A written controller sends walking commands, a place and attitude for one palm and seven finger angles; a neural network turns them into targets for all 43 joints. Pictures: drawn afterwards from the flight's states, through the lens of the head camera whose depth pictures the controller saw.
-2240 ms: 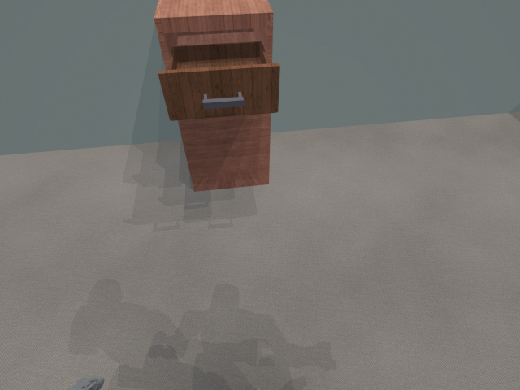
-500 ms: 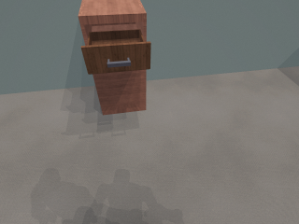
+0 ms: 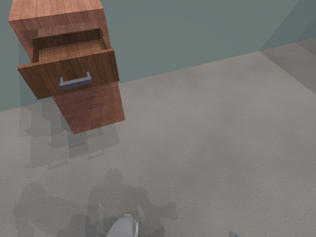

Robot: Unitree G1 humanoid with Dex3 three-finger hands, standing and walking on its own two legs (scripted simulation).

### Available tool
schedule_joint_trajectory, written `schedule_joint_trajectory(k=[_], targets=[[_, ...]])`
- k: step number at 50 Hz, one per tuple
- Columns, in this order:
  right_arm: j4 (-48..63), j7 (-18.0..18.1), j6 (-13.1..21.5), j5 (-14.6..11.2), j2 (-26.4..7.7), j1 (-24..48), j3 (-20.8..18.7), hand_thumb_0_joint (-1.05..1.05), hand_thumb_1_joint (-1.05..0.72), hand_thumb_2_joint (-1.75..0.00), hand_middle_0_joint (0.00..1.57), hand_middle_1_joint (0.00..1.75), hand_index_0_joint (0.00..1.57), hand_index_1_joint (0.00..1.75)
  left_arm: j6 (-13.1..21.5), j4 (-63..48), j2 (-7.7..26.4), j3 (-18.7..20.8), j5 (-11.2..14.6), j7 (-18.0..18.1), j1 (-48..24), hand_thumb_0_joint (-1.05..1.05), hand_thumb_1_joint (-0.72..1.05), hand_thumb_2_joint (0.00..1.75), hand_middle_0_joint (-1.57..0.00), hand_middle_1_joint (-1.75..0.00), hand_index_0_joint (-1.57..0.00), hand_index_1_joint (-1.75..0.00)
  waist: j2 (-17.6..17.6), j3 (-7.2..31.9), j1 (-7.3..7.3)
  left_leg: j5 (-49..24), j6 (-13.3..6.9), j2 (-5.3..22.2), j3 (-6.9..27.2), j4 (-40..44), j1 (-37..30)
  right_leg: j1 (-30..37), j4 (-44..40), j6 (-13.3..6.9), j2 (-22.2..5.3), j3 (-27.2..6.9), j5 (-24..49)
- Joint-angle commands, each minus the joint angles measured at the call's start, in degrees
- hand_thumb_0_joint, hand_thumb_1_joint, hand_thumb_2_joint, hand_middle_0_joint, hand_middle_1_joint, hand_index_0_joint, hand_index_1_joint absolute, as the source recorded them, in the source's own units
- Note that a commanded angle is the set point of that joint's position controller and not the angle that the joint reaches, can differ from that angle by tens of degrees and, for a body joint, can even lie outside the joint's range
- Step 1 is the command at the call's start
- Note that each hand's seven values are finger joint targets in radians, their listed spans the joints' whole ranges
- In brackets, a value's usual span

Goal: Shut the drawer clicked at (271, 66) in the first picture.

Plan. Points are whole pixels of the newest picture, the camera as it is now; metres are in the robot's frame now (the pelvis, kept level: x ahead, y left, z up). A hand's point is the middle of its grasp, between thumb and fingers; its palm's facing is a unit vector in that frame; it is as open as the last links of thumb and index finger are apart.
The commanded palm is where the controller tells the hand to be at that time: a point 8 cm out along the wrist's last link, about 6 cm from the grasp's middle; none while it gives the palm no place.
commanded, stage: walk to a spot facing it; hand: left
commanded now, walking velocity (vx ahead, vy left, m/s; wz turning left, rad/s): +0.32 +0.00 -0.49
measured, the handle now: (75, 79) +0.66 +0.42 -0.04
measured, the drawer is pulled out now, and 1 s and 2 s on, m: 0.29 0.29 0.29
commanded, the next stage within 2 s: turn to face it in 0.44 s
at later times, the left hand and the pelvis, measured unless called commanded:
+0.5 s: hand (117, 166) +0.35 +0.19 -0.16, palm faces -0.30 -0.93 -0.22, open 7.4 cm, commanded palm none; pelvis +0.18 +0.03 -0.01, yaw -19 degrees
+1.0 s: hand (123, 164) +0.37 +0.17 -0.18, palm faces -0.15 -0.98 -0.15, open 7.3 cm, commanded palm none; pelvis +0.25 +0.02 -0.01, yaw -11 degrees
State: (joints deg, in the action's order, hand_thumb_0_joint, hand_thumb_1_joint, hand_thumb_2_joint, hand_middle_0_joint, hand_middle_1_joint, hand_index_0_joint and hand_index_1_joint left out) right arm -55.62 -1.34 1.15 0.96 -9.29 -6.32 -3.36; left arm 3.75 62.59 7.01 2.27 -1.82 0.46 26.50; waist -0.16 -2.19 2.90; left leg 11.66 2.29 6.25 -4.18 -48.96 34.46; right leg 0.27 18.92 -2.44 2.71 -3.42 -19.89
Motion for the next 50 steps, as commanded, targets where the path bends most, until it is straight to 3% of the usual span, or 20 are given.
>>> schedule_joint_trajectory(k=[1,3,4,5,6,8,12,23,25,26,27,28,29,33,35,39,43,45,46,50], targets=[[5.5,0.2,2.6,-0.3,-4.0,2.4,-0.6,0.0,-0.9,-0.9,0.2,0.3,0.2,0.3,0.6,-2.7,11.9,3.0,0.2,1.1,1.2,0.0,0.9,0.9,-0.2,-0.3,-0.2,-0.3,8.2,-2.4,-1.96,0.4,-2.0,-4.1,-2.7,11.2,-11.7,-5.6,0.4,-6.2,-12.4,-7.9,36.2],[1.2,1.7,3.0,0.2,-7.3,-12.2,-1.4,0.0,-0.9,-0.9,0.2,0.3,0.2,0.3,0.4,-3.3,11.5,3.4,0.6,0.9,-0.4,0.0,0.9,0.9,-0.2,-0.3,-0.2,-0.3,5.1,4.1,-7.94,-3.7,-3.4,-4.5,-2.2,17.8,-32.4,-12.4,16.7,-4.1,-8.7,-5.8,37.3],[-0.6,2.6,3.3,1.2,-13.4,-21.0,-2.9,0.0,-0.9,-0.9,0.2,0.3,0.2,0.3,0.2,-4.4,8.7,3.6,1.3,0.4,0.7,0.0,0.9,0.9,-0.2,-0.3,-0.2,-0.3,-4.8,10.5,-10.83,-2.3,-6.7,7.9,11.7,20.0,-45.2,-22.2,32.4,-2.0,-3.3,-2.2,19.9],[-1.2,2.6,3.3,1.2,-17.7,-24.8,-3.4,0.0,-0.9,-0.9,0.2,0.3,0.2,0.3,0.4,-6.1,6.0,3.3,1.7,-0.4,1.6,0.0,0.9,0.9,-0.2,-0.3,-0.2,-0.3,-17.2,13.5,-9.58,-2.4,-12.8,23.4,32.5,29.8,-47.9,-32.5,52.6,-0.1,2.4,3.0,-12.5],[-0.2,2.5,2.9,0.3,-15.5,-20.0,-2.6,0.0,-0.9,-0.9,0.2,0.3,0.2,0.3,0.1,-6.8,7.2,3.2,1.1,-0.3,-0.8,0.0,0.9,0.9,-0.2,-0.3,-0.2,-0.3,-11.1,10.4,-7.96,9.3,-14.6,25.0,33.3,34.4,-39.2,-34.7,60.1,-0.9,-1.2,0.1,-12.3],[2.2,2.7,3.3,0.2,-8.5,-9.9,-1.0,0.0,-0.9,-0.9,0.2,0.3,0.2,0.3,-1.0,-7.5,6.4,3.2,0.5,-1.4,-5.4,0.0,0.9,0.9,-0.2,-0.3,-0.2,-0.3,-9.5,-1.3,-4.34,18.8,-12.4,20.3,22.8,38.2,-23.9,-37.7,61.9,-0.2,-6.7,1.4,-2.9],[1.8,3.0,4.3,0.3,-5.8,-7.9,-0.2,0.0,-0.9,-0.9,0.2,0.3,0.2,0.3,-4.2,-7.5,4.3,3.3,0.0,-2.5,-3.4,0.0,0.9,0.9,-0.2,-0.3,-0.2,-0.3,-7.3,-0.2,-0.22,-4.9,-9.8,14.0,1.7,36.2,-17.2,-31.8,51.9,2.0,-9.0,3.7,3.5],[2.2,2.4,1.5,0.8,-11.2,-12.1,-2.0,0.0,-0.9,-0.9,0.2,0.3,0.2,0.3,-5.1,-14.7,6.4,2.7,0.1,-2.7,-19.1,0.0,0.9,0.9,-0.2,-0.3,-0.2,-0.3,-7.0,0.0,-4.57,-21.6,-9.0,15.6,-9.3,26.5,-27.2,-26.5,23.5,3.1,-6.5,9.9,5.3],[2.6,2.3,0.9,0.8,-12.4,-12.0,-2.1,0.0,-0.9,-0.9,0.2,0.3,0.2,0.3,-4.6,-14.8,7.5,2.8,0.1,-2.5,-17.6,0.0,0.9,0.9,-0.2,-0.3,-0.2,-0.3,-6.3,1.5,-3.27,-24.5,-7.3,15.4,-10.5,20.0,-27.8,-20.9,18.6,2.3,-4.6,11.4,5.4],[3.1,2.2,0.7,0.6,-12.8,-11.6,-2.1,0.0,-0.9,-0.9,0.2,0.3,0.2,0.3,-4.1,-13.8,9.3,3.1,0.1,-2.3,-12.9,0.0,0.9,0.9,-0.2,-0.3,-0.2,-0.3,-4.3,4.4,-0.56,-25.5,-5.3,14.1,-12.2,11.1,-26.2,-13.4,13.4,1.5,-3.7,11.6,8.9],[3.8,1.7,0.4,0.1,-10.6,-13.0,-1.4,0.0,-0.9,-0.9,0.2,0.3,0.2,0.3,-3.1,-12.4,14.5,4.0,-0.3,-1.7,-8.1,0.0,0.9,0.9,-0.2,-0.3,-0.2,-0.3,5.8,8.7,1.54,-13.2,-2.0,10.0,-14.3,-3.5,-14.7,0.4,9.6,-1.6,-11.4,1.8,22.1],[5.3,1.6,0.1,-0.3,-6.0,-13.7,-0.2,0.0,-0.9,-0.9,0.2,0.3,0.2,0.3,-2.4,-11.3,20.2,5.1,0.3,-0.8,-3.7,0.0,0.9,0.9,-0.2,-0.3,-0.2,-0.3,18.2,13.2,1.78,23.4,1.3,0.1,-10.9,-20.7,-1.1,7.0,6.4,-9.4,-27.5,-19.5,47.9],[4.9,2.7,-0.6,-0.7,-7.8,-11.4,-0.1,0.0,-0.9,-0.9,0.2,0.3,0.2,0.3,-2.7,-10.9,20.0,4.7,1.4,0.1,-3.4,0.0,0.9,0.9,-0.2,-0.3,-0.2,-0.3,11.2,16.3,2.46,24.9,0.1,0.5,0.6,-23.1,-3.9,3.2,4.4,-11.6,-27.1,-16.4,47.5],[-0.8,2.6,-2.0,0.2,-5.0,-16.3,0.8,0.0,-0.9,-0.9,0.2,0.3,0.2,0.3,-2.6,-12.4,11.7,1.7,0.7,1.4,-18.7,0.0,0.9,0.9,-0.2,-0.3,-0.2,-0.3,4.8,7.2,-5.55,12.3,0.1,1.2,3.6,-18.2,-9.6,-13.1,0.4,-7.6,-19.3,-0.9,30.8],[-2.3,2.5,-2.4,0.0,-3.6,-17.7,1.3,0.0,-0.9,-0.9,0.2,0.3,0.2,0.3,-2.5,-12.0,10.6,1.0,0.4,1.4,-19.8,0.0,0.9,0.9,-0.2,-0.3,-0.2,-0.3,7.2,5.6,-5.79,12.8,0.0,0.2,2.0,-8.2,-14.7,-16.6,-0.8,-6.9,-18.6,3.4,26.3],[-1.6,2.2,-2.1,-0.2,-2.5,-14.5,1.4,0.0,-0.9,-0.9,0.2,0.3,0.2,0.3,-3.5,-9.9,11.9,2.1,0.5,1.6,-16.8,0.0,0.9,0.9,-0.2,-0.3,-0.2,-0.3,6.2,3.3,-3.17,12.3,0.1,-1.1,-1.1,3.9,-14.1,-11.5,0.4,-6.9,-20.2,4.7,23.2],[-1.4,1.8,-2.1,0.0,-3.7,-15.3,0.6,0.0,-0.9,-0.9,0.2,0.3,0.2,0.3,-4.4,-9.4,11.0,2.7,1.2,1.6,-15.9,0.0,0.9,0.9,-0.2,-0.3,-0.2,-0.3,2.6,1.7,-3.72,0.7,-0.6,-0.3,-1.6,18.8,-21.8,-16.3,7.8,-1.6,-18.9,9.2,14.3],[0.2,2.0,-1.7,0.8,-10.7,-16.8,-1.0,0.0,-0.9,-0.9,0.2,0.3,0.2,0.3,-5.1,-12.0,6.4,2.5,1.6,1.2,-15.7,0.0,0.9,0.9,-0.2,-0.3,-0.2,-0.3,-16.4,0.2,-4.49,-17.3,-9.7,14.9,21.3,30.2,-21.6,-25.6,23.4,5.2,-8.1,14.0,-6.7],[-0.4,2.7,-1.4,1.1,-10.8,-17.8,-1.3,0.0,-0.9,-0.9,0.2,0.3,0.2,0.3,-5.2,-13.1,6.7,2.5,1.1,1.4,-19.7,0.0,0.9,0.9,-0.2,-0.3,-0.2,-0.3,-16.7,-0.1,-6.64,-19.6,-13.8,16.1,26.9,33.4,-21.8,-28.8,35.5,5.1,-6.1,9.9,-14.9],[1.0,3.4,-0.5,0.5,-9.6,-13.1,-1.5,0.0,-0.9,-0.9,0.2,0.3,0.2,0.3,-4.6,-11.7,7.0,3.1,1.0,0.8,-18.5,0.0,0.9,0.9,-0.2,-0.3,-0.2,-0.3,-6.6,5.1,-4.11,-29.4,-12.7,10.4,17.1,28.4,-29.9,-33.4,44.4,6.0,-7.6,3.9,-6.0]])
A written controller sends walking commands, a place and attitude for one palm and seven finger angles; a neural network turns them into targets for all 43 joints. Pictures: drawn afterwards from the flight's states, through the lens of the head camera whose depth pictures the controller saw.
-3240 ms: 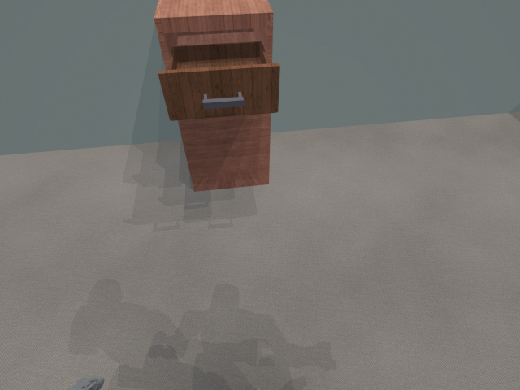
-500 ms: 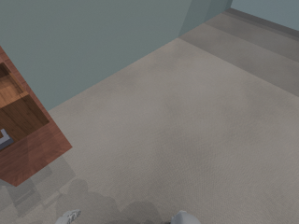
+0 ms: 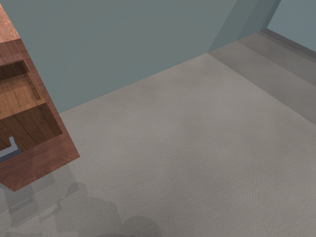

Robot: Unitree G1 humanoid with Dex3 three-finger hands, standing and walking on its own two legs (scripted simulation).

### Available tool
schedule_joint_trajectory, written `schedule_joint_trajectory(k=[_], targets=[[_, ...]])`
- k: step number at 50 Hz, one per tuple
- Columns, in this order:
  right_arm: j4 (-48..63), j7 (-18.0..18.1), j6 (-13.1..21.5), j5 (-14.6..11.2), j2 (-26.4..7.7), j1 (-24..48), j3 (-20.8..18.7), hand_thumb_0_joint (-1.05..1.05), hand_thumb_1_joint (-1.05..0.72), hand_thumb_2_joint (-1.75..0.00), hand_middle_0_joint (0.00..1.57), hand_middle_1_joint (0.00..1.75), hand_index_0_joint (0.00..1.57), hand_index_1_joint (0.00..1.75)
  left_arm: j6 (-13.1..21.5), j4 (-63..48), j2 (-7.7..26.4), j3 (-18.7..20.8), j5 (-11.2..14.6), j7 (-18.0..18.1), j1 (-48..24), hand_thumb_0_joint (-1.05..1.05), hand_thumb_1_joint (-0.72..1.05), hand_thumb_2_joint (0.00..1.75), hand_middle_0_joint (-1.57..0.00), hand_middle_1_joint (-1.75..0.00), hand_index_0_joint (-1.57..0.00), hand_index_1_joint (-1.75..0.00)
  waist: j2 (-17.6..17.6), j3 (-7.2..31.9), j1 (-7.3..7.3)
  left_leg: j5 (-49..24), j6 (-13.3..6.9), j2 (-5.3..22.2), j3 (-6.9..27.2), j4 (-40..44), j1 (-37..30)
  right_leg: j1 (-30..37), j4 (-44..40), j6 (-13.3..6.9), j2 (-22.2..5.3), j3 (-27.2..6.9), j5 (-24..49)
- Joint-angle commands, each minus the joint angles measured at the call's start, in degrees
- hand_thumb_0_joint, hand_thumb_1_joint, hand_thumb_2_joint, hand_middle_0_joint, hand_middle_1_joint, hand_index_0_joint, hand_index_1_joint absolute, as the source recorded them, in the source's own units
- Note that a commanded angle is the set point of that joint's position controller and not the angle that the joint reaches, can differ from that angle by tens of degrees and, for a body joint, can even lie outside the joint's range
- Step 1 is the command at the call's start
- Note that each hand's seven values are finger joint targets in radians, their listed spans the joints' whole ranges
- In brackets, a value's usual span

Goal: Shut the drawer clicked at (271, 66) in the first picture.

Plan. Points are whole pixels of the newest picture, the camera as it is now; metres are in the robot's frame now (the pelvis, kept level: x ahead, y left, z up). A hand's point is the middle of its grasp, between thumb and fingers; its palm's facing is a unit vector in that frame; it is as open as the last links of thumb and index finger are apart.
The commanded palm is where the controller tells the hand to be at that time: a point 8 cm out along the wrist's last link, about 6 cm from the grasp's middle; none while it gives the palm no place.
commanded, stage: turn to face it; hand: left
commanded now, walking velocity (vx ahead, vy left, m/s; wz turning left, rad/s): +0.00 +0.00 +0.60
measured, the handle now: out of the picture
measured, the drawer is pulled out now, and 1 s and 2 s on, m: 0.29 0.29 0.29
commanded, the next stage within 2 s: take the last steps up to it in 0.98 s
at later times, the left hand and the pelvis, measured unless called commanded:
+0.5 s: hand out of the picture +0.01 +0.15 -0.14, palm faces +0.33 -0.90 -0.29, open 7.4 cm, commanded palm none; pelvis -0.01 -0.07 +0.01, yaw +19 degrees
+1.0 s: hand out of the picture -0.14 +0.16 -0.16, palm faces +0.57 -0.78 -0.26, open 7.4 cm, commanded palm none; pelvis -0.05 -0.04 +0.01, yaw +31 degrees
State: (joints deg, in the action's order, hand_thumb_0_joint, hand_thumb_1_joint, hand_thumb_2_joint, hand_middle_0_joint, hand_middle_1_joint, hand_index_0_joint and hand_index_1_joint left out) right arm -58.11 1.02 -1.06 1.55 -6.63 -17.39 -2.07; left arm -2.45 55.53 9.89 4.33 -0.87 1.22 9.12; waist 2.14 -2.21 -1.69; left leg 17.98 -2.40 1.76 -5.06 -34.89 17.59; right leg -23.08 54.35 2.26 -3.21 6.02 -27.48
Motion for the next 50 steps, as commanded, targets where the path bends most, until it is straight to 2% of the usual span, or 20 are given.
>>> schedule_joint_trajectory(k=[1,9,12,14,15,16,17,18,20,21,26,31,33,35,36,37,38,40,43,50], targets=[[3.6,1.0,1.7,-0.1,-12.6,-1.9,-3.0,0.0,-0.9,-0.9,0.2,0.3,0.2,0.3,1.5,-4.5,4.2,1.0,0.2,0.0,-1.2,0.0,0.9,0.9,-0.2,-0.3,-0.2,-0.3,-9.6,5.8,0.32,-37.9,-7.7,13.8,16.6,13.7,-14.1,-9.3,7.2,1.7,-1.5,-5.4,1.9],[5.7,0.1,0.4,-0.1,-16.3,1.2,-4.5,0.0,-0.9,-0.9,0.2,0.3,0.2,0.3,0.9,-5.6,5.5,0.9,0.6,0.0,-1.9,0.0,0.9,0.9,-0.2,-0.3,-0.2,-0.3,-10.7,5.6,-0.55,-30.8,-7.8,11.8,20.3,13.5,-10.9,-2.1,-6.6,2.3,1.0,-4.9,1.9],[7.4,-0.3,-0.3,-0.1,-17.6,5.2,-5.0,0.0,-0.9,-0.9,0.2,0.3,0.2,0.3,1.2,-5.5,6.6,0.9,0.9,0.3,1.9,0.0,0.9,0.9,-0.2,-0.3,-0.2,-0.3,-12.2,5.5,1.13,-27.4,-6.7,10.2,22.9,11.8,-5.3,5.7,-16.0,1.7,2.5,-4.3,4.8],[8.7,-0.7,-0.5,-0.6,-17.1,7.5,-5.1,0.0,-0.9,-0.9,0.2,0.3,0.2,0.3,1.9,-5.0,8.2,1.2,0.8,0.5,6.1,0.0,0.9,0.9,-0.2,-0.3,-0.2,-0.3,-9.5,6.3,3.35,-21.2,-3.8,7.4,22.3,7.7,0.7,15.4,-29.1,1.5,1.7,-4.2,13.7],[9.5,-1.1,-0.5,-1.1,-14.5,7.3,-4.8,0.0,-0.9,-0.9,0.2,0.3,0.2,0.3,2.6,-5.1,11.9,1.8,0.1,0.9,8.0,0.0,0.9,0.9,-0.2,-0.3,-0.2,-0.3,-0.5,6.7,4.21,-9.7,0.0,2.6,18.0,-0.1,8.5,22.4,-37.6,-0.4,-6.7,-11.7,14.0],[11.5,-1.4,-0.6,-1.1,-10.8,7.5,-4.0,0.0,-0.9,-0.9,0.2,0.3,0.2,0.3,2.8,-5.9,17.5,2.6,-0.8,1.0,7.9,0.0,0.9,0.9,-0.2,-0.3,-0.2,-0.3,16.1,4.7,4.38,13.6,4.8,-6.0,6.5,-13.8,17.8,22.6,-40.7,-7.3,-22.6,-26.3,19.2],[11.8,-1.3,-1.0,-0.3,-13.7,8.9,-4.7,0.0,-0.9,-0.9,0.2,0.3,0.2,0.3,2.6,-6.8,17.1,2.2,-0.3,1.0,7.2,0.0,0.9,0.9,-0.2,-0.3,-0.2,-0.3,12.1,4.1,4.5,16.1,4.1,-2.9,9.6,-24.6,16.3,15.2,-40.1,-10.9,-25.3,-25.1,20.4],[11.4,-1.4,-1.6,-0.3,-13.4,9.5,-4.9,0.0,-0.9,-0.9,0.2,0.3,0.2,0.3,2.5,-7.4,15.4,2.2,-0.3,1.3,4.5,0.0,0.9,0.9,-0.2,-0.3,-0.2,-0.3,10.8,3.2,2.9,14.1,4.1,-2.0,9.8,-30.6,15.9,12.6,-39.0,-10.8,-22.7,-23.2,22.2],[9.4,-2.3,-2.0,-0.2,-13.1,8.4,-4.6,0.0,-0.9,-0.9,0.2,0.3,0.2,0.3,2.9,-8.6,12.2,0.7,-0.4,0.9,0.5,0.0,0.9,0.9,-0.2,-0.3,-0.2,-0.3,6.3,-1.0,0.54,6.2,5.4,-0.1,7.4,-36.2,15.7,10.1,-36.2,-9.1,-16.5,-11.8,26.9],[9.2,-2.6,-2.2,-0.2,-12.8,8.0,-4.4,0.0,-0.9,-0.9,0.2,0.3,0.2,0.3,3.1,-8.7,11.8,0.5,-0.4,0.7,0.9,0.0,0.9,0.9,-0.2,-0.3,-0.2,-0.3,7.4,-1.0,0.57,4.6,5.9,-0.2,6.3,-36.5,15.1,10.1,-35.9,-8.4,-15.3,-8.9,28.1],[10.5,-3.0,-2.5,-0.4,-12.1,13.7,-3.5,0.0,-0.9,-0.9,0.2,0.3,0.2,0.3,2.8,-7.6,13.8,0.8,-0.7,0.8,6.3,0.0,0.9,0.9,-0.2,-0.3,-0.2,-0.3,7.9,-0.5,3.49,6.4,6.7,0.3,2.7,-26.2,12.8,14.3,-35.4,-9.3,-16.8,-5.3,29.1],[11.8,-2.8,-1.6,-0.9,-10.9,16.7,-2.3,0.0,-0.9,-0.9,0.2,0.3,0.2,0.3,2.4,-5.9,15.4,1.4,-1.0,0.6,9.4,0.0,0.9,0.9,-0.2,-0.3,-0.2,-0.3,9.8,2.1,5.48,9.4,5.6,-0.4,-0.2,-12.6,6.8,17.5,-32.1,-10.1,-18.5,-3.8,38.2],[11.4,-2.6,-1.2,-1.1,-10.8,14.9,-2.1,0.0,-0.9,-0.9,0.2,0.3,0.2,0.3,2.2,-5.1,15.6,1.7,-1.1,0.5,9.4,0.0,0.9,0.9,-0.2,-0.3,-0.2,-0.3,10.0,4.1,4.86,7.7,5.0,-0.9,-1.4,-5.7,2.7,18.4,-29.2,-9.0,-18.5,-2.5,40.2],[10.0,-2.3,-0.5,-0.9,-12.0,10.3,-2.2,0.0,-0.9,-0.9,0.2,0.3,0.2,0.3,1.9,-4.6,15.1,1.9,-0.4,0.4,8.3,0.0,0.9,0.9,-0.2,-0.3,-0.2,-0.3,7.8,5.8,2.06,-3.0,4.1,-0.7,-2.0,7.8,-6.9,14.6,-23.0,-5.0,-16.5,1.5,37.2],[9.2,-2.1,0.1,-0.6,-16.1,6.9,-3.2,0.0,-0.9,-0.9,0.2,0.3,0.2,0.3,1.6,-5.2,13.3,1.6,0.1,0.1,8.5,0.0,0.9,0.9,-0.2,-0.3,-0.2,-0.3,-1.5,8.7,0.21,-13.8,1.8,5.2,4.5,13.1,-17.7,6.4,-13.5,-1.6,-13.7,4.1,28.9],[9.1,-1.7,0.4,-0.3,-22.5,3.4,-4.7,0.0,-0.9,-0.9,0.2,0.3,0.2,0.3,1.5,-7.7,9.2,0.5,0.3,-0.4,7.0,0.0,0.9,0.9,-0.2,-0.3,-0.2,-0.3,-19.4,8.5,-1.75,-37.7,-6.2,20.9,23.9,14.1,-24.4,-9.8,-1.2,3.0,-5.5,5.3,-4.7],[8.0,-1.5,-0.3,-0.7,-23.6,0.6,-4.6,0.0,-0.9,-0.9,0.2,0.3,0.2,0.3,1.0,-9.0,9.9,-0.1,-0.4,0.1,2.9,0.0,0.9,0.9,-0.2,-0.3,-0.2,-0.3,-13.3,6.8,-2.95,-42.0,-10.2,23.9,21.4,13.1,-19.6,-9.5,5.6,2.1,-5.2,0.0,-9.9],[8.0,-0.2,0.1,-0.4,-19.4,5.2,-3.6,0.0,-0.9,-0.9,0.2,0.3,0.2,0.3,0.4,-6.4,9.6,0.4,-0.1,0.3,2.2,0.0,0.9,0.9,-0.2,-0.3,-0.2,-0.3,-16.4,3.5,-0.87,-36.8,-9.0,17.8,18.0,14.4,-12.9,-9.7,10.6,2.2,-4.8,-4.9,-4.0],[9.3,-0.1,0.6,-0.8,-15.9,10.6,-2.4,0.0,-0.9,-0.9,0.2,0.3,0.2,0.3,0.3,-3.0,9.5,0.5,0.0,-0.4,6.6,0.0,0.9,0.9,-0.2,-0.3,-0.2,-0.3,-10.7,3.0,2.46,-33.1,-6.7,12.2,11.7,15.7,-10.0,-5.9,10.1,2.4,-3.7,-4.5,4.4],[6.4,0.0,0.2,-0.4,-15.4,6.4,-2.7,0.0,-0.9,-0.9,0.2,0.3,0.2,0.3,0.3,-3.5,7.0,-0.4,0.2,0.1,3.7,0.0,0.9,0.9,-0.2,-0.3,-0.2,-0.3,-9.1,2.8,0.72,-26.0,-8.3,12.5,15.8,16.7,-11.0,-1.0,-5.1,2.0,-1.1,-3.8,1.9]])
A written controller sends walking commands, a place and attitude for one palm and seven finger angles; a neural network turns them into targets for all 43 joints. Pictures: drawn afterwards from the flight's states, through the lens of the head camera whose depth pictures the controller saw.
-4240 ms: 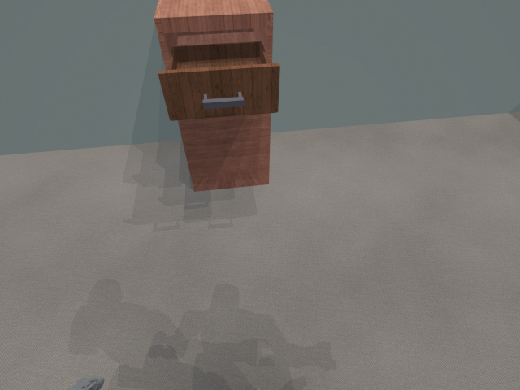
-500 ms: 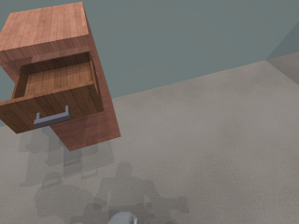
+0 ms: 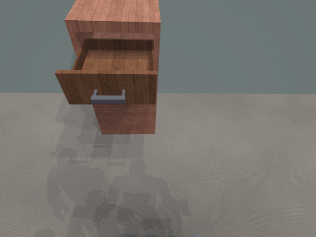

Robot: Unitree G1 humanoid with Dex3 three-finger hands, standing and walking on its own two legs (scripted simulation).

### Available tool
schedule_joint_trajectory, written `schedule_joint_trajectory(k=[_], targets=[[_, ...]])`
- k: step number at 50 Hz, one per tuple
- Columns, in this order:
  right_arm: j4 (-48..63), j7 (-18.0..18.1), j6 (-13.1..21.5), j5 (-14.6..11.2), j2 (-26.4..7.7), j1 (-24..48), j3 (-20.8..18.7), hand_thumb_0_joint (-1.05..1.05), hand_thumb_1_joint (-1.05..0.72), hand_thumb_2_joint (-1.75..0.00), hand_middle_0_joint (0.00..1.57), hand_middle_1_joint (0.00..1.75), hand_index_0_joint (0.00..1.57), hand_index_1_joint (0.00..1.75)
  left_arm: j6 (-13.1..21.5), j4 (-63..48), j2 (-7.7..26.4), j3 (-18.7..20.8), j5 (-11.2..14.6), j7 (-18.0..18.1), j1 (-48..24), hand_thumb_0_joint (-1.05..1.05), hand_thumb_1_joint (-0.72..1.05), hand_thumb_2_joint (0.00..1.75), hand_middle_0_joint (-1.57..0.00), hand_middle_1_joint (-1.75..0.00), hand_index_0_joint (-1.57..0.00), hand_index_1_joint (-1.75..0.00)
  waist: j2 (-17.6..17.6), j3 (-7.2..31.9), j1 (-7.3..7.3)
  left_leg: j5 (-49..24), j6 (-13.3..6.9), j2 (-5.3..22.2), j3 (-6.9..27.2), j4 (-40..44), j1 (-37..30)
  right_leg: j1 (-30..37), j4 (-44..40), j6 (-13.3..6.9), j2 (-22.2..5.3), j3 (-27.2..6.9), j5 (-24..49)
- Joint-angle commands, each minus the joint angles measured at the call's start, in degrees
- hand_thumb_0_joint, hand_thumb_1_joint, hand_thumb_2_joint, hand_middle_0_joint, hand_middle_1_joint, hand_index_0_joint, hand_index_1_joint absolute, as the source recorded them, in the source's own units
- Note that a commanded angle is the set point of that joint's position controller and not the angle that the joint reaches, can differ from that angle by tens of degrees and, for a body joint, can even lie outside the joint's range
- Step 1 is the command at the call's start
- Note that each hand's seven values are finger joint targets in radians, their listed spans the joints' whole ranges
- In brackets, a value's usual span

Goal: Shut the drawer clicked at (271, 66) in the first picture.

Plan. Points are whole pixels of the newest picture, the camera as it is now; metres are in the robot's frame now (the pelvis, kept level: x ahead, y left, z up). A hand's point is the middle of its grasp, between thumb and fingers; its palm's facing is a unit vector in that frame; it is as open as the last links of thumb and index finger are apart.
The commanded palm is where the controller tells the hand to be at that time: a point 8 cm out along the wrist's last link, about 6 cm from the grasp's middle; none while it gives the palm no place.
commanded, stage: take the last steps up to it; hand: left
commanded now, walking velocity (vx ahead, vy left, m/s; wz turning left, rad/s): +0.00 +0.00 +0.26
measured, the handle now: (109, 95) +0.58 +0.24 -0.04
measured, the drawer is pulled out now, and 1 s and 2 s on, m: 0.29 0.29 0.29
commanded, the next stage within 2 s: come to a stop and stand still in 1.12 s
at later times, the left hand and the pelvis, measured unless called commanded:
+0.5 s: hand out of the picture -0.04 +0.14 -0.16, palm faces +0.20 -0.96 -0.18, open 7.3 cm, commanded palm none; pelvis +0.03 -0.02 +0.01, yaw +7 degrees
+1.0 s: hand (92, 204) +0.22 +0.22 -0.17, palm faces +0.10 -0.98 -0.17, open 7.4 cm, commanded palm none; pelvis +0.16 +0.03 +0.00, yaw +4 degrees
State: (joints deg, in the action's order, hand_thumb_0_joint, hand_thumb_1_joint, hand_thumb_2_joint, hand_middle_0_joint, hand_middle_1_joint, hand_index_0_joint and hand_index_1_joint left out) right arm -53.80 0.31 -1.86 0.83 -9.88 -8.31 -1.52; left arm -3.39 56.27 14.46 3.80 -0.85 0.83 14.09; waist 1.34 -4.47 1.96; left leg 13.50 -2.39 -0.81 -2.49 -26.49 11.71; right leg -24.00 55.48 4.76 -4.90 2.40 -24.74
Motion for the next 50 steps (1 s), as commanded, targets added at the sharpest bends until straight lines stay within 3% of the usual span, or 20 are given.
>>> schedule_joint_trajectory(k=[1,4,6,7,8,9,10,12,15,24,26,29,30,31,32,33,35,39,44,50], targets=[[1.7,0.7,0.8,0.5,-12.0,-2.7,-3.3,0.0,-0.9,-0.9,0.2,0.3,0.2,0.3,1.4,-4.1,2.0,0.1,0.3,0.5,-1.3,0.0,0.9,0.9,-0.2,-0.3,-0.2,-0.3,-8.7,4.7,-2.91,-20.3,-8.2,15.0,13.8,8.3,-3.9,1.5,-8.4,-0.8,1.1,0.0,-0.6],[1.2,0.6,0.7,0.5,-11.3,-2.1,-3.3,0.0,-0.9,-0.9,0.2,0.3,0.2,0.3,2.0,-3.5,1.6,0.0,0.4,0.8,0.6,0.0,0.9,0.9,-0.2,-0.3,-0.2,-0.3,-9.7,5.3,-1.93,-19.5,-7.6,14.1,15.3,7.1,-1.7,6.8,-16.3,-1.7,2.6,0.2,1.6],[0.3,0.5,1.0,0.2,-10.0,-2.6,-2.8,0.0,-0.9,-0.9,0.2,0.3,0.2,0.3,3.0,-1.5,1.2,-0.2,0.3,0.8,4.3,0.0,0.9,0.9,-0.2,-0.3,-0.2,-0.3,-7.3,7.2,-0.13,-7.3,-5.3,11.9,14.7,4.4,3.1,17.0,-28.6,-1.9,2.7,0.5,9.1],[0.1,0.3,1.1,-0.1,-7.8,-3.2,-2.5,0.0,-0.9,-0.9,0.2,0.3,0.2,0.3,3.7,-0.8,2.8,0.1,-0.3,0.8,5.7,0.0,0.9,0.9,-0.2,-0.3,-0.2,-0.3,-1.9,6.3,0.49,4.3,-2.5,8.0,12.0,0.3,9.6,23.4,-36.0,-2.6,-0.6,-3.1,7.5],[0.6,-0.1,1.3,-0.6,-4.0,-4.0,-1.8,0.0,-0.9,-0.9,0.2,0.3,0.2,0.3,4.2,-0.4,7.4,0.8,-1.1,1.0,7.2,0.0,0.9,0.9,-0.2,-0.3,-0.2,-0.3,12.0,5.0,0.92,14.9,1.4,0.3,4.1,-11.4,19.2,27.1,-43.4,-7.1,-12.3,-17.7,-2.2],[2.1,-0.4,0.9,0.2,-6.2,-1.4,-2.4,0.0,-0.9,-0.9,0.2,0.3,0.2,0.3,4.0,-1.2,9.7,1.3,-0.8,0.8,8.6,0.0,0.9,0.9,-0.2,-0.3,-0.2,-0.3,14.6,1.6,2.97,20.1,2.1,0.3,3.1,-21.8,21.6,19.2,-49.3,-12.6,-19.8,-26.0,-13.8],[1.8,-0.7,0.5,0.7,-7.6,-0.2,-3.0,0.0,-0.9,-0.9,0.2,0.3,0.2,0.3,4.5,-1.2,8.3,1.4,-0.4,0.9,7.5,0.0,0.9,0.9,-0.2,-0.3,-0.2,-0.3,14.8,-1.9,2.27,16.3,1.7,1.9,5.4,-28.4,22.8,14.0,-51.6,-13.3,-18.7,-27.5,-17.5],[-1.3,-1.4,0.6,1.0,-6.8,-3.9,-3.4,0.0,-0.9,-0.9,0.2,0.3,0.2,0.3,5.4,-1.3,4.6,0.3,-0.4,0.6,3.5,0.0,0.9,0.9,-0.2,-0.3,-0.2,-0.3,6.3,-4.2,-1.29,7.2,2.0,3.5,4.4,-34.8,22.3,12.2,-49.8,-11.4,-13.9,-17.1,-9.6],[-3.4,-1.7,1.0,1.1,-4.5,-7.1,-3.1,0.0,-0.9,-0.9,0.2,0.3,0.2,0.3,6.6,-0.3,1.8,-0.2,-0.4,0.5,5.5,0.0,0.9,0.9,-0.2,-0.3,-0.2,-0.3,5.5,-2.7,-1.79,1.4,3.0,4.8,2.2,-34.7,20.7,13.9,-48.3,-10.3,-10.5,-8.4,0.9],[-2.0,-1.9,2.6,0.6,-2.6,0.2,-2.3,0.0,-0.9,-0.9,0.2,0.3,0.2,0.3,7.1,5.9,2.9,0.1,-0.9,0.3,13.5,0.0,0.9,0.9,-0.2,-0.3,-0.2,-0.3,7.2,-3.3,1.37,5.4,3.1,6.2,-2.2,-16.7,18.1,18.2,-47.3,-13.9,-12.5,-8.1,5.7],[-2.2,-1.8,3.1,0.4,-1.8,0.0,-2.0,0.0,-0.9,-0.9,0.2,0.3,0.2,0.3,6.7,6.8,2.9,0.1,-0.8,0.2,13.7,0.0,0.9,0.9,-0.2,-0.3,-0.2,-0.3,7.3,-2.6,1.15,5.6,2.5,5.0,-3.6,-12.5,13.4,16.5,-45.4,-13.5,-11.5,-7.0,7.0],[-5.0,-1.0,4.3,0.5,-2.3,-7.3,-1.8,0.0,-0.9,-0.9,0.2,0.3,0.2,0.3,6.2,7.6,1.5,0.1,-0.4,0.1,12.3,0.0,0.9,0.9,-0.2,-0.3,-0.2,-0.3,4.9,-1.2,-2.62,0.1,2.1,2.9,-6.9,-0.7,-3.3,9.0,-37.6,-10.7,-7.3,-2.6,7.9],[-7.0,-0.3,4.7,0.5,-5.1,-13.3,-2.4,0.0,-0.9,-0.9,0.2,0.3,0.2,0.3,6.0,7.3,-0.4,-0.5,-0.2,-0.1,12.5,0.0,0.9,0.9,-0.2,-0.3,-0.2,-0.3,-2.6,1.4,-5.24,2.7,1.1,6.0,-2.8,2.5,-13.4,3.5,-27.8,-9.1,-4.7,-0.6,8.3],[-8.9,0.3,5.1,1.1,-10.8,-20.6,-3.8,0.0,-0.9,-0.9,0.2,0.3,0.2,0.3,6.1,6.2,-3.5,-0.9,0.0,-0.5,11.8,0.0,0.9,0.9,-0.2,-0.3,-0.2,-0.3,-15.6,4.4,-7.86,7.8,-3.0,19.7,15.0,8.7,-19.7,-6.0,-12.1,-6.2,0.9,5.2,0.1],[-9.4,0.7,4.8,1.0,-13.4,-24.9,-4.2,0.0,-0.9,-0.9,0.2,0.3,0.2,0.3,6.2,3.7,-3.1,-0.9,-0.5,-0.4,8.4,0.0,0.9,0.9,-0.2,-0.3,-0.2,-0.3,-17.0,5.0,-8.86,10.0,-7.3,26.8,25.4,14.7,-20.1,-12.2,-0.1,-5.8,3.2,4.1,-8.5],[-9.2,1.1,4.6,0.9,-13.2,-23.4,-4.1,0.0,-0.9,-0.9,0.2,0.3,0.2,0.3,5.7,3.3,-2.0,-0.8,-0.9,-0.2,6.0,0.0,0.9,0.9,-0.2,-0.3,-0.2,-0.3,-15.7,3.6,-8.66,13.9,-8.6,28.1,26.2,16.1,-15.6,-13.8,8.4,-6.3,1.0,0.5,-8.0],[-7.4,1.3,5.1,0.7,-6.6,-16.2,-2.8,0.0,-0.9,-0.9,0.2,0.3,0.2,0.3,5.6,4.5,-2.5,-0.2,-0.9,-1.1,4.1,0.0,0.9,0.9,-0.2,-0.3,-0.2,-0.3,-7.6,-3.5,-5.59,10.9,-7.5,23.6,17.7,18.0,-6.4,-14.3,11.5,-6.0,-2.6,-1.4,2.4],[-6.6,1.6,6.6,0.2,-4.0,-13.1,-1.7,0.0,-0.9,-0.9,0.2,0.3,0.2,0.3,4.4,6.2,-4.5,-0.3,-0.8,-1.6,8.1,0.0,0.9,0.9,-0.2,-0.3,-0.2,-0.3,-8.4,-1.8,-1.37,-8.5,-5.6,17.9,4.0,17.8,-3.8,-9.1,7.0,-3.9,-2.9,-0.1,10.9],[-7.7,1.5,6.5,0.2,-4.5,-15.6,-1.8,0.0,-0.9,-0.9,0.2,0.3,0.2,0.3,3.7,3.2,-3.2,-0.1,-0.8,-1.9,1.2,0.0,0.9,0.9,-0.2,-0.3,-0.2,-0.3,-7.0,-3.4,-1.65,-11.2,-6.6,17.4,2.2,18.6,-5.9,-12.2,-0.6,-2.8,-3.2,0.6,14.9],[-9.6,1.3,5.7,1.1,-5.0,-19.1,-2.4,0.0,-0.9,-0.9,0.2,0.3,0.2,0.3,4.2,-0.4,-3.1,-0.3,-0.4,-1.9,-9.0,0.0,0.9,0.9,-0.2,-0.3,-0.2,-0.3,-7.7,-4.9,-4.35,-17.7,-6.4,18.1,1.1,14.8,-8.1,-8.1,-14.8,-4.1,-1.5,3.1,13.0]])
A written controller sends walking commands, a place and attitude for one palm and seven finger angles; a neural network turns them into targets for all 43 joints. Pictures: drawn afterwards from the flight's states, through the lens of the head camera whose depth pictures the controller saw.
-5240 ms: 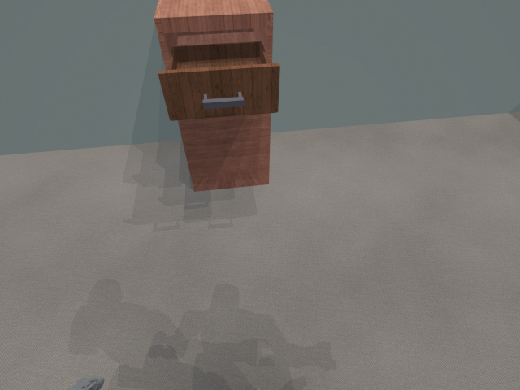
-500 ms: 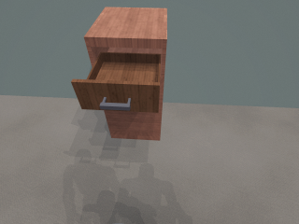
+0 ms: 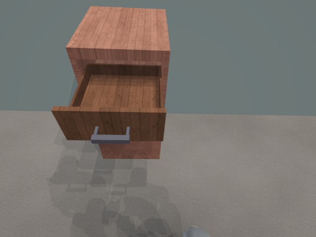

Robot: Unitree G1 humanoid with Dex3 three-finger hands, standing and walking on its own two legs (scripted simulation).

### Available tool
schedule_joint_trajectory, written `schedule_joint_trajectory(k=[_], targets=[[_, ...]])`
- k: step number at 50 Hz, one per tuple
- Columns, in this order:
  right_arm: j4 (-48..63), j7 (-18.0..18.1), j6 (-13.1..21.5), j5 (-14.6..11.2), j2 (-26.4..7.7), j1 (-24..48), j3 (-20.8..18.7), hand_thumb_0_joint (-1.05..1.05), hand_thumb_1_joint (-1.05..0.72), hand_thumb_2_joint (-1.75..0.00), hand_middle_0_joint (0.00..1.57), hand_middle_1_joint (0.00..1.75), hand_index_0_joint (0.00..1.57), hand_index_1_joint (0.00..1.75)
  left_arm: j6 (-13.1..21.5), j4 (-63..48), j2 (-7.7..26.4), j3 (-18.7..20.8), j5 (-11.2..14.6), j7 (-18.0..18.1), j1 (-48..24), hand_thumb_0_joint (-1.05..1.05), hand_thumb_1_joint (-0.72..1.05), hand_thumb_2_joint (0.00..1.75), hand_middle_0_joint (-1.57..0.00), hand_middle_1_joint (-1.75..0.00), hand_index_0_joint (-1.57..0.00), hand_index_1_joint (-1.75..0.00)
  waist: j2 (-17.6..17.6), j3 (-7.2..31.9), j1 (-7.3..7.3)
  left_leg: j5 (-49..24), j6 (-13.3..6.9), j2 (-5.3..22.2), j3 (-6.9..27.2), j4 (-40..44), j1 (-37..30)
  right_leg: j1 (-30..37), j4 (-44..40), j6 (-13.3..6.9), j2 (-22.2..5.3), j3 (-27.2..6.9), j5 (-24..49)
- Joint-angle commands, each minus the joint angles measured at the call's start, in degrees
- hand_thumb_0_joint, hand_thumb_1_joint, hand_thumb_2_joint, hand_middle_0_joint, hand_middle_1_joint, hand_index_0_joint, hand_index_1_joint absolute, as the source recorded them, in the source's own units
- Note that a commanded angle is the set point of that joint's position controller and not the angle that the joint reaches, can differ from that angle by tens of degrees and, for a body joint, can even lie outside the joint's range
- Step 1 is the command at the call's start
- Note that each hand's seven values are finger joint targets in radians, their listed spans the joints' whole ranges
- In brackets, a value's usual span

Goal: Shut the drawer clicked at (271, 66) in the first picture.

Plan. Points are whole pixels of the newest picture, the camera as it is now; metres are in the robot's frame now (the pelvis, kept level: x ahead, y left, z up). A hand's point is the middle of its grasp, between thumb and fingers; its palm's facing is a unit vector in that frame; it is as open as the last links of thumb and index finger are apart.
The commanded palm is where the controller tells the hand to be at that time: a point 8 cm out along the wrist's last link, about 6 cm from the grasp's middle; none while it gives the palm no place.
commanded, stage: take the last steps up to it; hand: left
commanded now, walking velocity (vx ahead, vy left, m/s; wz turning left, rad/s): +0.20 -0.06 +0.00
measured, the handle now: (111, 134) +0.44 +0.17 -0.05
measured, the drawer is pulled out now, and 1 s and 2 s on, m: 0.29 0.29 0.29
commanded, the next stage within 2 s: come to a stop and stand still in 0.12 s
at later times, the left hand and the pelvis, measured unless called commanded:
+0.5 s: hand out of the picture +0.15 +0.14 -0.19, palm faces +0.08 -0.98 -0.20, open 7.3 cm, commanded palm none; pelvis +0.12 -0.04 -0.01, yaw +0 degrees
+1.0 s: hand out of the picture +0.10 +0.12 -0.18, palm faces +0.01 -0.97 -0.23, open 7.4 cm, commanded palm none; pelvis +0.09 -0.06 -0.02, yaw +0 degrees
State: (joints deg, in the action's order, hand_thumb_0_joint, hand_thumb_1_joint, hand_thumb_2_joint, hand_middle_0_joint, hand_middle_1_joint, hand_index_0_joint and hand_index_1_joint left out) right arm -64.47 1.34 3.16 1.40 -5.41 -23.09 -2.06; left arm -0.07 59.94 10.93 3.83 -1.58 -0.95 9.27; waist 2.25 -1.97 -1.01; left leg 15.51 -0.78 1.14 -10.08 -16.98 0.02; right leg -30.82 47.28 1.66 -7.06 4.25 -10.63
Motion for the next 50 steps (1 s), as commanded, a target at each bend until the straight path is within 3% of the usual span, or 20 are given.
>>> schedule_joint_trajectory(k=[1,3,5,6,7,8,10,14,23,27,29,31,36,38,39,40,41,43,47,50], targets=[[0.8,0.4,0.5,0.6,-9.6,-4.3,-1.9,0.0,-0.9,-0.9,0.2,0.3,0.2,0.3,1.0,-4.3,0.4,-0.3,0.3,-0.1,-4.6,0.0,0.9,0.9,-0.2,-0.3,-0.2,-0.3,-9.4,-7.2,-1.4,-20.1,-7.7,16.3,8.7,4.2,3.8,0.7,-8.4,-1.5,1.3,1.5,-1.7],[0.5,0.4,0.2,0.6,-10.0,-3.6,-2.1,0.0,-0.9,-0.9,0.2,0.3,0.2,0.3,1.5,-3.7,1.1,-0.1,0.3,0.0,-2.3,0.0,0.9,0.9,-0.2,-0.3,-0.2,-0.3,-8.7,-5.3,-0.27,-22.3,-6.8,15.8,8.2,-0.4,4.8,7.9,-12.8,-2.4,3.3,3.1,-1.7],[0.2,0.1,0.1,0.0,-9.5,-3.4,-1.9,0.0,-0.9,-0.9,0.2,0.3,0.2,0.3,2.7,0.0,3.9,0.7,0.0,0.2,8.8,0.0,0.9,0.9,-0.2,-0.3,-0.2,-0.3,-4.6,1.2,4.72,-24.0,-3.9,11.5,4.6,-14.6,8.8,25.5,-19.4,-3.3,4.7,3.5,3.5],[0.8,-0.4,0.3,-0.7,-7.4,-4.2,-1.5,0.0,-0.9,-0.9,0.2,0.3,0.2,0.3,3.5,2.2,8.4,1.8,-0.2,0.8,16.1,0.0,0.9,0.9,-0.2,-0.3,-0.2,-0.3,4.4,7.6,7.26,-11.6,-1.5,7.0,0.8,-28.6,19.4,39.0,-20.2,-6.7,-5.4,-7.6,9.1],[2.3,-0.3,0.0,-1.2,-5.2,-5.0,-0.7,0.0,-0.9,-0.9,0.2,0.3,0.2,0.3,3.6,3.1,13.7,2.5,0.5,1.2,20.8,0.0,0.9,0.9,-0.2,-0.3,-0.2,-0.3,13.6,12.3,7.0,19.1,0.4,0.2,1.5,-45.6,28.9,45.1,-25.9,-12.9,-17.8,-24.1,21.7],[3.1,0.0,-0.8,-1.4,-6.9,-2.7,-1.0,0.0,-0.9,-0.9,0.2,0.3,0.2,0.3,3.5,2.6,13.0,2.4,1.1,1.7,19.4,0.0,0.9,0.9,-0.2,-0.3,-0.2,-0.3,9.8,12.5,6.82,19.8,-0.2,1.6,7.7,-53.0,28.2,39.1,-28.8,-15.3,-18.9,-25.5,23.2],[3.2,-0.2,-1.0,-0.7,-5.9,1.3,-1.3,0.0,-0.9,-0.9,0.2,0.3,0.2,0.3,3.2,0.2,8.1,1.2,1.0,2.2,9.6,0.0,0.9,0.9,-0.2,-0.3,-0.2,-0.3,3.4,3.4,4.27,12.1,-0.1,5.4,9.9,-56.2,30.8,27.4,-31.5,-15.1,-15.5,-19.0,11.8],[0.5,0.1,-3.0,-0.5,-2.0,-2.7,0.1,0.0,-0.9,-0.9,0.2,0.3,0.2,0.3,3.5,-0.9,2.2,-1.0,0.3,3.0,2.5,0.0,0.9,0.9,-0.2,-0.3,-0.2,-0.3,1.6,1.4,-1.54,7.1,2.8,5.6,8.7,-38.1,18.8,13.7,-31.3,-10.8,-9.6,-3.6,30.5],[4.4,0.3,-4.8,-0.9,-6.3,4.9,-1.1,0.0,-0.9,-0.9,0.2,0.3,0.2,0.3,0.0,-1.4,7.0,0.5,0.5,3.5,4.2,0.0,0.9,0.9,-0.2,-0.3,-0.2,-0.3,5.9,0.7,0.26,-2.4,2.9,2.4,6.8,-14.7,10.9,14.1,-25.1,-10.5,-9.0,-6.6,21.8],[7.2,0.6,-3.6,-0.2,-12.2,8.9,-1.4,0.0,-0.9,-0.9,0.2,0.3,0.2,0.3,-1.4,-2.3,2.7,-0.5,1.0,3.6,6.7,0.0,0.9,0.9,-0.2,-0.3,-0.2,-0.3,-16.1,1.4,1.56,-27.9,-6.4,16.8,20.4,0.5,13.7,15.2,-9.5,-1.5,4.2,1.5,-11.3],[8.3,1.3,-3.2,-0.1,-12.2,12.4,-1.1,0.0,-0.9,-0.9,0.2,0.3,0.2,0.3,-1.9,-1.5,3.3,-0.5,0.8,3.4,7.5,0.0,0.9,0.9,-0.2,-0.3,-0.2,-0.3,-14.0,1.1,2.23,-26.2,-10.1,17.9,21.3,2.4,15.1,13.7,2.1,-1.5,4.5,-3.4,-20.4],[8.8,1.4,-3.3,-0.2,-12.1,14.7,-1.1,0.0,-0.9,-0.9,0.2,0.3,0.2,0.3,-1.8,-0.4,2.6,-0.7,0.6,3.2,9.6,0.0,0.9,0.9,-0.2,-0.3,-0.2,-0.3,-11.1,3.3,2.78,-25.3,-10.1,16.4,18.3,0.3,11.5,11.1,5.3,-1.2,4.5,-4.9,-18.1],[7.4,0.8,-3.4,-0.4,-12.7,12.7,-1.9,0.0,-0.9,-0.9,0.2,0.3,0.2,0.3,-1.3,-0.5,1.6,-1.6,0.6,3.0,9.0,0.0,0.9,0.9,-0.2,-0.3,-0.2,-0.3,-10.0,5.4,0.79,-19.6,-9.0,14.8,17.0,0.1,7.1,13.0,-6.7,-0.2,4.2,-2.4,-16.6],[6.6,0.5,-3.4,-0.7,-12.3,12.4,-2.0,0.0,-0.9,-0.9,0.2,0.3,0.2,0.3,-0.8,0.5,1.9,-1.8,0.6,3.0,10.9,0.0,0.9,0.9,-0.2,-0.3,-0.2,-0.3,-9.3,5.0,1.44,-16.2,-7.2,13.1,16.1,-1.1,8.6,17.1,-16.3,-0.3,4.4,-1.6,-10.4],[10.0,0.5,-2.8,-1.5,-15.6,14.7,-2.6,0.0,-0.9,-0.9,0.2,0.3,0.2,0.3,0.5,0.8,2.8,-2.7,-0.3,4.6,16.7,0.0,0.9,0.9,-0.2,-0.3,-0.2,-0.3,-3.2,4.3,3.72,-27.4,-3.3,11.3,12.3,-17.2,5.4,12.2,-28.4,-1.2,2.2,-7.0,-1.9],[12.2,-0.9,-3.1,-1.3,-9.7,12.4,-1.8,0.0,-0.9,-0.9,0.2,0.3,0.2,0.3,1.1,-3.0,6.0,-2.2,-0.5,4.6,12.0,0.0,0.9,0.9,-0.2,-0.3,-0.2,-0.3,6.3,2.4,0.76,-3.4,-0.6,4.6,8.0,-19.3,17.3,14.4,-30.5,-3.1,-2.2,-13.6,-2.1],[12.5,-1.5,-3.3,-0.8,-8.4,10.9,-1.2,0.0,-0.9,-0.9,0.2,0.3,0.2,0.3,1.8,-4.5,7.5,-2.6,-0.3,4.3,8.9,0.0,0.9,0.9,-0.2,-0.3,-0.2,-0.3,3.1,2.7,-1.13,4.1,0.8,1.7,6.0,-20.3,16.9,12.6,-29.1,-6.3,-4.9,-15.1,-4.5],[12.3,-1.8,-3.1,-0.5,-7.4,9.3,-0.4,0.0,-0.9,-0.9,0.2,0.3,0.2,0.3,2.7,-6.4,8.0,-1.8,0.0,4.3,7.5,0.0,0.9,0.9,-0.2,-0.3,-0.2,-0.3,3.4,5.6,-1.47,0.4,0.7,0.6,5.9,-18.2,16.3,17.6,-23.7,-8.3,-3.1,-12.9,7.9],[11.7,-1.4,-3.6,-0.5,-9.1,7.5,-0.5,0.0,-0.9,-0.9,0.2,0.3,0.2,0.3,0.9,-7.1,6.1,-2.3,0.3,3.9,8.0,0.0,0.9,0.9,-0.2,-0.3,-0.2,-0.3,-0.3,-4.8,-1.34,3.4,-0.5,3.0,9.9,-12.6,14.8,5.3,-24.0,-5.5,1.2,-8.1,-17.9],[11.3,-1.4,-3.7,-0.3,-9.8,7.1,0.0,0.0,-0.9,-0.9,0.2,0.3,0.2,0.3,0.5,-6.9,6.0,-2.3,0.3,3.6,10.2,0.0,0.9,0.9,-0.2,-0.3,-0.2,-0.3,-0.3,-9.3,0.08,8.9,-1.0,3.0,12.0,-8.8,21.2,6.4,-25.4,-4.8,2.6,-7.8,-24.2]])
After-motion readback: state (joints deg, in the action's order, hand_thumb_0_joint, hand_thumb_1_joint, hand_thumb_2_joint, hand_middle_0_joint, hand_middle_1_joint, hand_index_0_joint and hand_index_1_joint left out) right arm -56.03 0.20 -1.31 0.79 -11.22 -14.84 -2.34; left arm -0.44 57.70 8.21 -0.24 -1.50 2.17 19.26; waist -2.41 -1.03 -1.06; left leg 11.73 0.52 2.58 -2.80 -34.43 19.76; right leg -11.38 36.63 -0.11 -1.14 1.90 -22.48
